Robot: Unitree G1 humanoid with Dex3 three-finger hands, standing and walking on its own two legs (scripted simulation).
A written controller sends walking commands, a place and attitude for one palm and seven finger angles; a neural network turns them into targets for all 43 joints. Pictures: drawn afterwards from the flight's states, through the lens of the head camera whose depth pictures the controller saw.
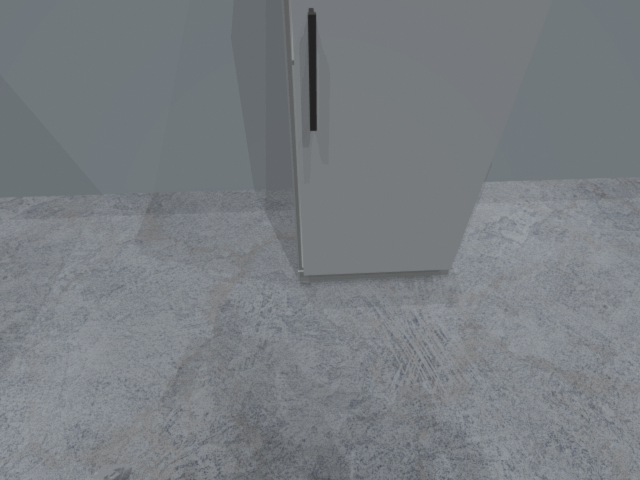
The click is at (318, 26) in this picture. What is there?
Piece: fridge door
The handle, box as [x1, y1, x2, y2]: [308, 8, 316, 130]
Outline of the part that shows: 309,8 308,48 310,130 316,130 315,12 312,8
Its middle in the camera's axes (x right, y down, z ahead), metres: -0.02 -0.38 +0.90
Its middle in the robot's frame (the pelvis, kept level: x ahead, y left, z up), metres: +0.94 +0.07 +0.10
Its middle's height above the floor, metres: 0.87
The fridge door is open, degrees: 0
